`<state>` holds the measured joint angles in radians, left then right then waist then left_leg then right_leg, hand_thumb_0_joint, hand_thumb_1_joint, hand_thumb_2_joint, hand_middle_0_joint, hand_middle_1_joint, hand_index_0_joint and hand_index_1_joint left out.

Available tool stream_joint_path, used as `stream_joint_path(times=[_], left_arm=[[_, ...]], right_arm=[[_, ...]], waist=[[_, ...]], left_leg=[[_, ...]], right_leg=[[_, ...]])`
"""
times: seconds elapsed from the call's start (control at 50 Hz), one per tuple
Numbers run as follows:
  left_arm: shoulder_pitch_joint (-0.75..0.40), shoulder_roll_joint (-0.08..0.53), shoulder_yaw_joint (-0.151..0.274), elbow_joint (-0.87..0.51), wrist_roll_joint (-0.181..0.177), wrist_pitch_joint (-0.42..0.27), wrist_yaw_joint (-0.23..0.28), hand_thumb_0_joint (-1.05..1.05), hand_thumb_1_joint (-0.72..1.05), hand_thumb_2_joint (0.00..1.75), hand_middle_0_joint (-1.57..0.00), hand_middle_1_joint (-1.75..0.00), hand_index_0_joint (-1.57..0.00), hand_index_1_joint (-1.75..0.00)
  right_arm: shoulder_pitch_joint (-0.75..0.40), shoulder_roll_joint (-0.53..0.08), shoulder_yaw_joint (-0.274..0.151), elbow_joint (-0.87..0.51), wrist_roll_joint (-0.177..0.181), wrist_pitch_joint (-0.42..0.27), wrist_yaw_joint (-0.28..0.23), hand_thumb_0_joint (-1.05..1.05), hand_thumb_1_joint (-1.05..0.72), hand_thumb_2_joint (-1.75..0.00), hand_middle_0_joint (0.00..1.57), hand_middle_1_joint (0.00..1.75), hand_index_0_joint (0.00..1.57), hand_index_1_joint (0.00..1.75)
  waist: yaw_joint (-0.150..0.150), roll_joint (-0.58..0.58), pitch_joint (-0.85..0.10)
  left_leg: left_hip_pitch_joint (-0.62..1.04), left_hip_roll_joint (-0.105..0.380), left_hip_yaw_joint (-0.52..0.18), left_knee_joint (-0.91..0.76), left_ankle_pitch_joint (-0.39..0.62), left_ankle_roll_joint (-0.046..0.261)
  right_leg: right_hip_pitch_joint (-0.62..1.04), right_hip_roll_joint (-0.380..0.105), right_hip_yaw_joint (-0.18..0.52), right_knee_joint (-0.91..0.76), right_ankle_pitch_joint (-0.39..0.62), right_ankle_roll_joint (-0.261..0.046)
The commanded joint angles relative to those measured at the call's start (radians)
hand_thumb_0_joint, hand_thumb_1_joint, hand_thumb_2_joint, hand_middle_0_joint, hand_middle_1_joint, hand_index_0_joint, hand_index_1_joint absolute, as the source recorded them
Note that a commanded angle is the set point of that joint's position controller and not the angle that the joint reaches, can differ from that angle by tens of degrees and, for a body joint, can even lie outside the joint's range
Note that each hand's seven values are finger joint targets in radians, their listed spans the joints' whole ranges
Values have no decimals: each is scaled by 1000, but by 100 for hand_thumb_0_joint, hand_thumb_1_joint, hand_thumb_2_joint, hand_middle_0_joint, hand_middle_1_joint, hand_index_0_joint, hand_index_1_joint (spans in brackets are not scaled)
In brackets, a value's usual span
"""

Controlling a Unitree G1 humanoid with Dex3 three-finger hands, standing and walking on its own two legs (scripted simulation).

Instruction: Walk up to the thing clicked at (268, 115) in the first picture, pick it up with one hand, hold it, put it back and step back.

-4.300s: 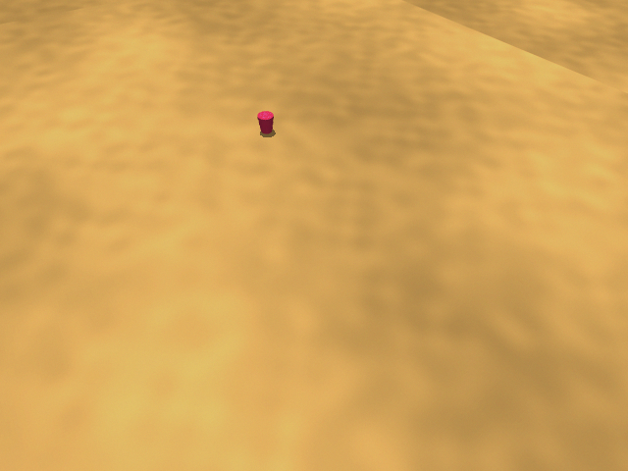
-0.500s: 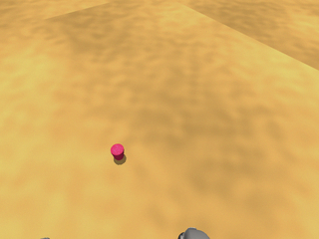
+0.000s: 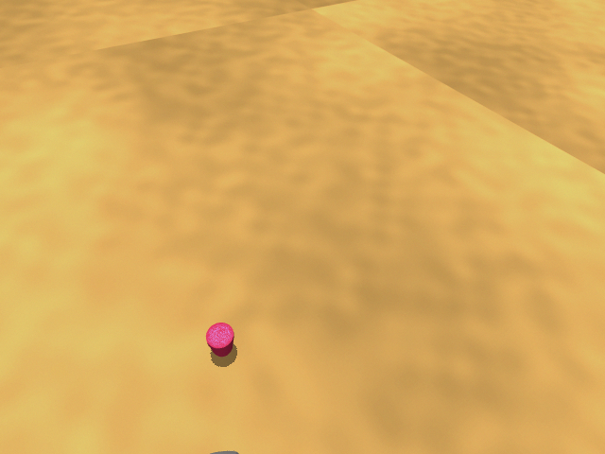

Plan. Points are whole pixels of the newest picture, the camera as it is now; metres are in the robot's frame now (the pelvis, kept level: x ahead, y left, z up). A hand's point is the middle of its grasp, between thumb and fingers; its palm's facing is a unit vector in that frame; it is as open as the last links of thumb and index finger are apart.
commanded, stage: walk up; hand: left
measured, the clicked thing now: (221, 341) +0.57 +0.24 -0.70
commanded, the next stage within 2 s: stand in 1.90 s
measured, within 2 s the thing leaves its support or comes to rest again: neither
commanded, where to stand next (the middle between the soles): +0.19 -0.01 m, yaw +0 degrees
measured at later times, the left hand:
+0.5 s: hand (139, 416) +0.20 +0.24 -0.13, palm faces -0.03 -0.92 -0.38, open 7.4 cm
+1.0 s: hand (141, 402) +0.22 +0.24 -0.13, palm faces +0.02 -0.94 -0.33, open 7.4 cm
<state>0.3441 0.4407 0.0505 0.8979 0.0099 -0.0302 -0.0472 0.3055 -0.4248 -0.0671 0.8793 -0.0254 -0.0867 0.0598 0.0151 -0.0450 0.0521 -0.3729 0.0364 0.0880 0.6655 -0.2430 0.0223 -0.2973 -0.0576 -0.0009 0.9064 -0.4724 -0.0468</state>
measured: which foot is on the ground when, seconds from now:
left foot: down 0.00-0.32, up 0.34-0.56, down 0.58-1.00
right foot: up 0.00-0.30, down 0.32-1.00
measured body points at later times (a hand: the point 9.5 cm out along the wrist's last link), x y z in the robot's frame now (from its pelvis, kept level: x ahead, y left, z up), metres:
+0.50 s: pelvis +0.11 -0.03 +0.01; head +0.13 -0.04 +0.45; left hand +0.20 +0.28 -0.10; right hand +0.17 -0.34 -0.12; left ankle +0.13 +0.10 -0.69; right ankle +0.17 -0.15 -0.72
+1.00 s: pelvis +0.16 -0.02 +0.02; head +0.17 -0.01 +0.47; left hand +0.22 +0.29 -0.11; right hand +0.28 -0.31 -0.10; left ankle +0.17 +0.11 -0.72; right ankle +0.17 -0.15 -0.72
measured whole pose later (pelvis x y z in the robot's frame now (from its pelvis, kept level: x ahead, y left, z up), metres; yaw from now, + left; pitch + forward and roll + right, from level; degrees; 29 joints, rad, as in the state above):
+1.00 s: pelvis +0.16 -0.02 +0.02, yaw +1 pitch -2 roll +0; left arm 0.10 0.36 -0.01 1.14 -0.02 -0.02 -0.01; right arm 0.04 -0.36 0.01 1.09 0.01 -0.03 0.01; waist 0.03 0.00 0.07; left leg -0.19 0.02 0.03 0.45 -0.23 0.00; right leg -0.19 -0.05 -0.03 0.45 -0.22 0.03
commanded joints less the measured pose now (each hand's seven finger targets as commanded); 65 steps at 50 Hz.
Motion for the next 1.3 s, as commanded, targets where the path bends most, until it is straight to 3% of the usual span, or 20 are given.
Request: stream_joint_path(times=[0.0, 0.06, 0.1, 0.22, 0.26, 0.28, 0.3, 0.32, 0.34, 0.42, 0.48, 0.54, 0.56, 0.58, 0.6, 0.64, 0.7, 0.74, 0.88, 1.28], left_arm=[[-24, 213, 46, -77, -9, -35, 25, 0, 90, 90, -20, -30, -20, -30], [14, 197, 49, -44, -3, -27, 8, 0, 90, 90, -20, -30, -20, -30], [-13, 174, 48, -55, -1, -18, -2, 0, 90, 90, -20, -30, -20, -30], [-60, 112, 36, -34, -6, -19, 24, 0, 90, 90, -20, -30, -20, -30], [-34, 131, 40, -4, -1, -32, 37, 0, 90, 90, -20, -30, -20, -30], [-17, 168, 50, 3, 2, -38, 45, 0, 90, 90, -20, -30, -20, -30], [33, 261, 80, -18, 8, -46, 41, 0, 90, 90, -20, -30, -20, -30], [8, 314, 87, -29, 0, -45, 40, 0, 90, 90, -20, -30, -20, -30], [-24, 311, 85, -35, -2, -39, 41, 0, 90, 90, -20, -30, -20, -30], [-122, 242, 57, -51, 8, -30, 47, 0, 90, 90, -20, -30, -20, -30], [-154, 216, 43, -51, 11, -23, 46, 0, 90, 90, -20, -30, -20, -30], [-209, 163, 15, -42, -7, -4, 44, 0, 90, 90, -20, -30, -20, -30], [-208, 119, -1, -41, -15, 2, 44, 0, 90, 90, -20, -30, -20, -30], [-176, 86, -11, -28, -26, 10, 43, 0, 90, 90, -20, -30, -20, -30], [-185, 155, 11, 11, -21, 14, 51, 0, 90, 90, -20, -30, -20, -30], [-161, 133, 5, 53, -18, 6, 47, 0, 90, 90, -20, -30, -20, -30], [-179, 163, 3, 99, -16, -9, 48, 0, 90, 90, -20, -30, -20, -30], [-235, 157, -10, 100, -17, -11, 46, 0, 90, 90, -20, -30, -20, -30], [-268, 148, -20, 165, -23, -13, 52, 0, 90, 90, -20, -30, -20, -30], [-337, 122, -12, 222, -5, -7, 50, 0, 90, 90, -20, -30, -20, -30]], right_arm=[[86, -285, -73, -65, 18, -23, -39, 0, -90, -90, 20, 30, 20, 30], [54, -262, -63, -73, 19, -27, -43, 0, -90, -90, 20, 30, 20, 30], [50, -265, -61, -82, 13, -25, -45, 0, -90, -90, 20, 30, 20, 30], [0, -231, -32, -76, 25, 9, -59, 0, -90, -90, 20, 30, 20, 30], [-30, -200, -16, -75, 38, 27, -63, 0, -90, -90, 20, 30, 20, 30], [-9, -149, 2, -72, 40, 30, -64, 0, -90, -90, 20, 30, 20, 30], [53, -105, 15, -94, 41, 30, -58, 0, -90, -90, 20, 30, 20, 30], [53, -165, -2, -71, 31, 44, -65, 0, -90, -90, 20, 30, 20, 30], [14, -217, -22, -48, 21, 50, -72, 0, -90, -90, 20, 30, 20, 30], [57, -189, -17, 21, 23, 44, -61, 0, -90, -90, 20, 30, 20, 30], [37, -152, -10, 45, 17, 44, -55, 0, -90, -90, 20, 30, 20, 30], [38, -161, -18, 85, 7, 36, -65, 0, -90, -90, 20, 30, 20, 30], [16, -196, -23, 78, -3, 32, -69, 0, -90, -90, 20, 30, 20, 30], [-90, -247, -22, 40, 2, 25, -69, 0, -90, -90, 20, 30, 20, 30], [-152, -275, -23, 39, 16, 29, -64, 0, -90, -90, 20, 30, 20, 30], [-209, -219, 3, 53, 16, 34, -63, 0, -90, -90, 20, 30, 20, 30], [-202, -178, 22, 86, 26, 36, -59, 0, -90, -90, 20, 30, 20, 30], [-193, -178, 25, 109, 25, 36, -61, 0, -90, -90, 20, 30, 20, 30], [-238, -169, 24, 165, 37, 42, -66, 0, -90, -90, 20, 30, 20, 30], [-310, -142, 31, 237, 24, 52, -59, 0, -90, -90, 20, 30, 20, 30]], waist=[[-42, 132, 39], [-23, 190, 6], [-29, 224, 22], [-11, 202, -39], [15, 120, -84], [32, 10, -113], [29, -199, -171], [41, -181, -146], [41, -123, -84], [-4, -151, -32], [-6, -151, -52], [-51, -56, -67], [-48, 52, -52], [-2, 183, -29], [0, 162, 4], [34, 129, 5], [12, 142, -61], [-12, 124, -76], [-13, 57, -142], [-11, 36, -106]], left_leg=[[276, 327, -518, -417, -192, 217], [189, 255, -289, -382, 15, 192], [175, 244, -243, -384, 42, 201], [105, 198, -114, -172, 499, 159], [73, 132, -70, -23, 354, 103], [21, 92, -45, 83, 183, 68], [-124, 3, -8, 275, -185, 39], [-202, -36, -46, 387, -394, 27], [-234, 13, -108, 432, -398, 25], [-110, 31, -81, 263, -237, 6], [29, 5, -46, 82, -174, -4], [224, -15, -48, -116, 14, 9], [224, 82, -202, -231, -35, 28], [93, 248, -470, -383, -258, 93], [-39, 287, -475, -386, -284, 156], [-52, 187, -308, -315, -174, 102], [20, 115, -216, -248, -30, 29], [92, 101, -203, -272, -3, 24], [250, 99, -150, -257, 277, 18], [270, 95, -141, -398, 152, -6]], right_leg=[[-407, -27, 108, 218, 59, 0], [-268, -52, 45, 83, 119, 26], [-245, -49, 13, 8, 141, 39], [-11, 21, -71, -236, 296, 31], [125, 46, -75, -386, 413, 11], [202, -8, -4, -429, 468, -9], [317, -212, 314, -509, 275, -78], [277, -360, 541, -594, 122, -219], [219, -373, 564, -595, 35, -257], [41, -218, 258, -557, 160, -177], [-34, -178, 168, -499, 280, -153], [-187, -149, 111, -384, 194, -82], [-241, -104, 82, -319, 125, -36], [-199, 2, 10, -240, 36, 21], [-57, 8, 2, -177, -13, 23], [40, 5, 10, -313, 94, 16], [109, -38, 69, -420, 279, 6], [91, -49, 69, -424, 332, 7], [147, -80, 58, -493, 526, 18], [196, -85, 62, -641, 413, 40]])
